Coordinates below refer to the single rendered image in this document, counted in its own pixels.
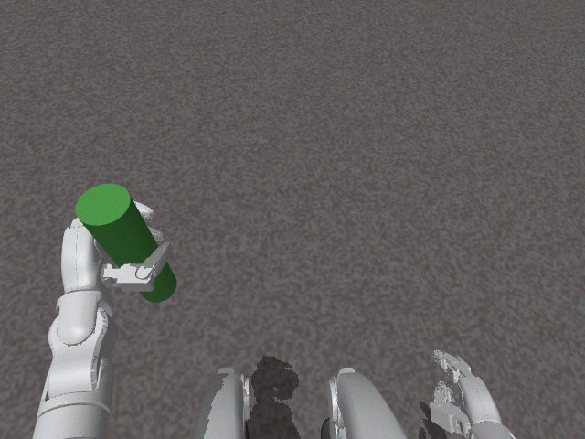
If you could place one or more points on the left robot arm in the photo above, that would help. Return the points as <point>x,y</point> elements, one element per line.
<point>77,396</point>

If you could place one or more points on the can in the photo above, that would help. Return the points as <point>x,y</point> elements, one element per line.
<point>110,215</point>

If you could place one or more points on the right robot arm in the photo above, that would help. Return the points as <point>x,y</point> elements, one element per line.
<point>490,430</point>

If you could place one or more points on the right robot hand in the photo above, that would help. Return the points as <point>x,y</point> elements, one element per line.
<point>466,406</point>

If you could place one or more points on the left robot hand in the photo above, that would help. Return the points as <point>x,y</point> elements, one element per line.
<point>86,265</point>

